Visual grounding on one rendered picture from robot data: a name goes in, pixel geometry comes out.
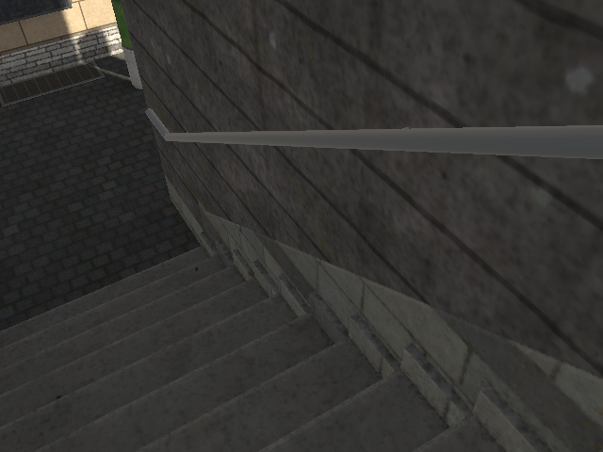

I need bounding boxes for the stairs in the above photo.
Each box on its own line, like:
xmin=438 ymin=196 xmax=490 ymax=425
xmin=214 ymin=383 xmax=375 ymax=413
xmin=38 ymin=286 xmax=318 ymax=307
xmin=0 ymin=245 xmax=506 ymax=452

